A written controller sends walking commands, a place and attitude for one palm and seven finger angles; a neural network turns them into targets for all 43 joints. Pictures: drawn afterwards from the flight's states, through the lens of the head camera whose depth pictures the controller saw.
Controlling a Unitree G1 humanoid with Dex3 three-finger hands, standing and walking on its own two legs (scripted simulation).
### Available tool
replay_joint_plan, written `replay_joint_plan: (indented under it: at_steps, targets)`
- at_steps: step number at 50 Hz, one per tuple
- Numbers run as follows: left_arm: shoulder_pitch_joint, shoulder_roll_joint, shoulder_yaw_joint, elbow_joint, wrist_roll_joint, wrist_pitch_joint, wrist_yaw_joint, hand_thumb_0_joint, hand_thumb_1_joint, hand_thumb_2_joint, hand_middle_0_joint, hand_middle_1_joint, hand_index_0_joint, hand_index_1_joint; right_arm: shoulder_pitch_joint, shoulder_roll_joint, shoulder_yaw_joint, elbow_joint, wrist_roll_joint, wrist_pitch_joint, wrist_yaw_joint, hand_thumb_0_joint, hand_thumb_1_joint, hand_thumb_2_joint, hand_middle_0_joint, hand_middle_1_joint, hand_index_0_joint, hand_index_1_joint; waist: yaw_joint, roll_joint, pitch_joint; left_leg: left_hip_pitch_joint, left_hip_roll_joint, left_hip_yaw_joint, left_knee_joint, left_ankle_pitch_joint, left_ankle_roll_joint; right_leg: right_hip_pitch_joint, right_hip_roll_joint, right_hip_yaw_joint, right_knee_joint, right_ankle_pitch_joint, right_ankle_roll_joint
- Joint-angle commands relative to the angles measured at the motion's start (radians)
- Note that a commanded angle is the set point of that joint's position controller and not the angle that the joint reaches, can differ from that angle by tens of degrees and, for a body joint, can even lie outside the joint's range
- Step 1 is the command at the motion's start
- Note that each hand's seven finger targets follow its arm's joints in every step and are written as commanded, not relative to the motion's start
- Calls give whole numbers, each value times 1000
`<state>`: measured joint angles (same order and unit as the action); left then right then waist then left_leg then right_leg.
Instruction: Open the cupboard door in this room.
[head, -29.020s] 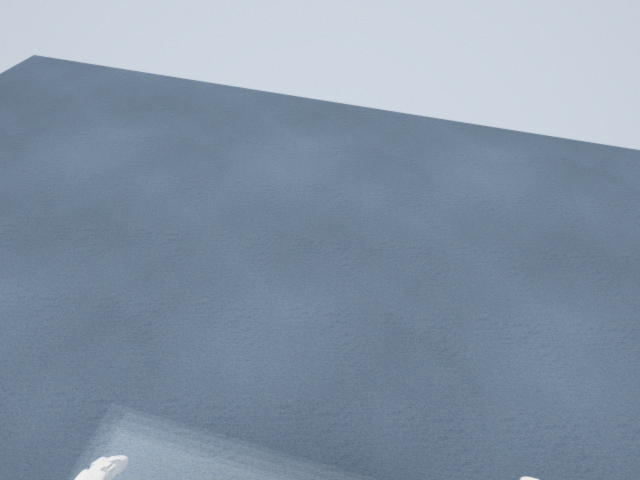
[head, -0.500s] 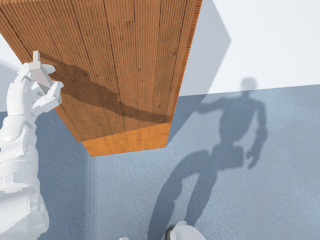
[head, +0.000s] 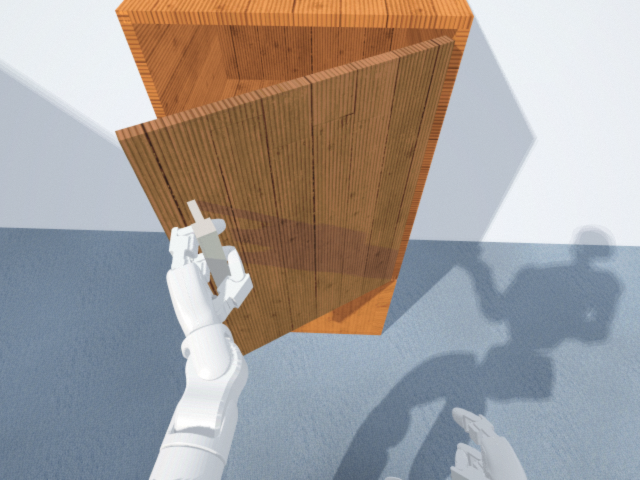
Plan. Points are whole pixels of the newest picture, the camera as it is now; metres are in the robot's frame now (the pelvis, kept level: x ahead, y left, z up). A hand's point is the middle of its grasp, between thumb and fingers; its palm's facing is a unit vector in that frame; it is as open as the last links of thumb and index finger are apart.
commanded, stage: pull the door open along its arc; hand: left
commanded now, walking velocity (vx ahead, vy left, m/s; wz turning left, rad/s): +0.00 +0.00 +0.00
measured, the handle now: (210, 248) +0.38 +0.18 +0.06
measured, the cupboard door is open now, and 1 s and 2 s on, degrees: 31 44 44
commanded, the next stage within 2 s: open thumb and fingers to let go in 0.16 s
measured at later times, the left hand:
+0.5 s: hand (284, 318) +0.29 +0.07 +0.07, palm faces +0.46 -0.89 -0.05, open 7.1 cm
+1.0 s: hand (284, 319) +0.29 +0.07 +0.07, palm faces +0.41 -0.91 -0.01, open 14.6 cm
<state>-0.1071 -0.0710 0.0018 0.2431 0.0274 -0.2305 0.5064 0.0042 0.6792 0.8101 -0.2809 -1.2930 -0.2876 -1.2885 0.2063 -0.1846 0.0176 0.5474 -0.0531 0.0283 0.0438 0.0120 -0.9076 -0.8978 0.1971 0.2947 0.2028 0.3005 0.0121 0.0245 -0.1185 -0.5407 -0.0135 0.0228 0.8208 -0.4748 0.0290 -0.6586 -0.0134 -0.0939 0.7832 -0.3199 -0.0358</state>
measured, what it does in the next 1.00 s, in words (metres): stands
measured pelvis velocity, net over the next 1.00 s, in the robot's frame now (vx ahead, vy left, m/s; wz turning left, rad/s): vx -0.03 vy -0.03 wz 0.01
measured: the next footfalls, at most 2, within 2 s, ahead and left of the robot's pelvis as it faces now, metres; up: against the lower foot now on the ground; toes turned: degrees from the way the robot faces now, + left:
none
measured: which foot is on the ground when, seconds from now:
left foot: down 0.00-1.00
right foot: down 0.00-1.00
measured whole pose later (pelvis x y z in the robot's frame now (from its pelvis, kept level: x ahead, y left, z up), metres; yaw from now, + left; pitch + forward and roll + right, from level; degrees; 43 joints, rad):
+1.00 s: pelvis -0.03 -0.03 +0.00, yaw +1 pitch +6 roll +1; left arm -0.03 -0.08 -0.10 0.25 0.04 -0.23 0.54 -0.01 -0.47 0.31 -0.28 -0.86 -0.28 -0.87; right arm 0.19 -0.20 0.01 0.61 -0.06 0.01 -0.03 0.02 -0.91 -0.90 0.20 0.29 0.20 0.30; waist -0.01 0.02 -0.08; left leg -0.48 0.00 0.00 0.80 -0.42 -0.01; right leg -0.61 0.00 -0.11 0.78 -0.29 -0.08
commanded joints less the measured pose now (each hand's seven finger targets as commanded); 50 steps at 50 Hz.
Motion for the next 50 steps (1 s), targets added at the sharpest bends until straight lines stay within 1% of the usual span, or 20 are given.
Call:
replay_joint_plan:
  at_steps: [1, 4, 9, 12, 13, 14, 16, 20, 22, 24, 26, 27, 30, 33, 35, 39, 43, 45, 49, 50]
  targets:
    - [-123, -43, -168, -324, 69, -43, -5, 0, 900, 900, -400, -1350, -400, -1350, -25, -112, -52, -134, -2, -36, -30, 0, -900, -900, 200, 300, 200, 300, -29, -56, -263, 59, 24, -33, -131, 402, -40, 329, 2, 35, -71, 305, -5]
    - [-30, -86, -222, -378, 68, -25, 6, 0, 900, 900, -400, -1350, -400, -1350, -56, -101, -45, -149, -2, -44, -37, 0, -900, -900, 200, 300, 200, 300, -28, -66, -217, 56, 22, -40, -139, 360, -35, 335, 0, 33, -87, 270, -6]
    - [159, -82, -237, -460, 91, 0, 47, 0, 900, 900, -400, -1350, -400, -1350, -93, -87, -37, -171, -6, -45, -40, 0, -900, -900, 200, 300, 200, 300, 2, -82, -191, 33, 11, -38, -141, 316, -29, 372, -9, 47, -99, 251, -9]
    - [95, -73, -231, -447, 109, 15, 76, 0, 900, 900, -400, -1350, -400, -1350, -116, -83, -28, -161, -13, -44, -49, 0, -900, -900, 200, 300, 200, 300, -8, -74, -144, 6, 0, -34, -125, 241, -23, 328, -19, 69, -120, 167, -3]
    - [7, -48, -208, -417, 110, 16, 89, 0, 900, 900, -400, -1350, -400, -1350, -125, -84, -22, -147, -13, -41, -56, 0, -900, -900, 200, 300, 200, 300, -23, -86, -105, -12, -4, -42, -120, 204, -22, 299, -25, 81, -134, 110, 0]
    - [-20, -35, -187, -390, 107, 18, 98, 0, 830, 870, -395, -1342, -395, -1342, -134, -81, -21, -136, -14, -40, -64, 0, -900, -900, 200, 300, 200, 300, -22, -118, -92, -21, -6, -44, -118, 173, -19, 294, -29, 95, -157, 53, 5]
    - [-44, -20, -156, -364, 96, 15, 105, 0, 690, 810, -385, -1327, -385, -1327, -151, -75, -19, -130, -15, -39, -73, 0, -900, -900, 200, 300, 200, 300, -11, -110, -121, -32, -16, -37, -107, 143, -17, 306, -41, 130, -179, -13, 9]
    - [-72, -10, -137, -317, 77, 3, 87, 0, 410, 690, -365, -1298, -365, -1298, -147, -69, -23, -110, -12, -41, -87, 0, -900, -900, 200, 300, 200, 300, -17, -126, -170, -42, -18, -32, -93, 143, -17, 358, -60, 184, -205, 0, 22]
    - [-103, -10, -137, -326, 68, -11, 71, 0, 270, 630, -355, -1283, -355, -1283, -141, -68, -25, -105, -14, -46, -90, 0, -900, -900, 200, 300, 200, 300, -19, -96, -204, -38, -17, -31, -89, 157, -18, 379, -66, 193, -195, 46, 25]
    - [-92, -1, -127, -306, 58, -18, 54, 0, 130, 570, -345, -1268, -345, -1268, -129, -71, -26, -100, -13, -48, -90, 0, -900, -900, 200, 300, 200, 300, -20, -110, -216, -45, -15, -36, -93, 165, -20, 396, -66, 189, -188, 83, 27]
    - [-88, 31, -92, -299, 42, -28, 38, 0, -10, 510, -335, -1253, -335, -1253, -133, -74, -27, -100, -11, -49, -94, 0, -900, -900, 200, 300, 200, 300, -17, -124, -209, -60, -14, -35, -94, 154, -20, 411, -73, 203, -197, 76, 33]
    - [-116, 16, -111, -302, 39, -32, 31, 0, -80, 480, -330, -1245, -330, -1245, -138, -74, -25, -101, -11, -51, -95, 0, -900, -900, 200, 300, 200, 300, -23, -115, -201, -59, -14, -34, -93, 147, -19, 404, -76, 210, -203, 67, 35]
    - [-147, 47, -74, -270, 18, -42, 20, 0, -290, 390, -315, -1222, -315, -1222, -145, -76, -24, -96, -7, -56, -100, 0, -900, -900, 200, 300, 200, 300, -23, -124, -167, -78, -15, -37, -92, 110, -19, 392, -85, 238, -237, -25, 38]
    - [-147, 55, -53, -252, 7, -52, 18, 0, -500, 300, -300, -1200, -300, -1200, -144, -77, -27, -96, -6, -60, -102, 0, -900, -900, 200, 300, 200, 300, -15, -142, -181, -79, -15, -38, -96, 110, -20, 404, -86, 240, -241, -39, 39]
    - [-154, 49, -55, -254, 0, -60, 16, 0, -500, 300, -300, -1200, -300, -1200, -143, -78, -29, -95, -5, -65, -100, 0, -900, -900, 200, 300, 200, 300, -13, -133, -194, -71, -15, -36, -98, 116, -19, 404, -84, 235, -237, -35, 37]
    - [-130, 53, -45, -229, 3, -67, 25, 0, -500, 300, -267, -1000, -267, -1000, -135, -83, -32, -94, -2, -71, -94, 0, -900, -900, 200, 300, 200, 300, -6, -140, -188, -71, -14, -34, -110, 116, -19, 398, -75, 217, -234, -55, 30]
    - [-153, 47, -55, -234, 19, -73, 42, 0, -500, 300, -233, -800, -233, -800, -140, -83, -34, -98, -3, -73, -90, 0, -900, -900, 200, 300, 200, 300, -4, -103, -177, -63, -16, -28, -115, 105, -17, 368, -68, 205, -231, -102, 22]
    - [-178, 26, -79, -210, 28, -70, 50, 0, -500, 300, -217, -700, -217, -700, -144, -85, -33, -97, -4, -76, -88, 0, -900, -900, 200, 300, 200, 300, -17, -119, -153, -59, -14, -28, -114, 89, -14, 334, -62, 193, -235, -139, 22]
    - [-170, 51, -50, -205, 34, -68, 66, 0, -500, 300, -183, -500, -183, -500, -134, -86, -35, -99, -6, -74, -89, 0, -900, -900, 200, 300, 200, 300, -5, -122, -176, -57, -14, -27, -124, 99, -14, 351, -55, 179, -224, -118, 18]
    - [-177, 34, -63, -218, 31, -67, 66, 0, -500, 300, -175, -450, -175, -450, -136, -83, -34, -102, -7, -73, -88, 0, -900, -900, 200, 300, 200, 300, -5, -102, -182, -48, -15, -23, -127, 108, -14, 351, -52, 171, -215, -97, 18]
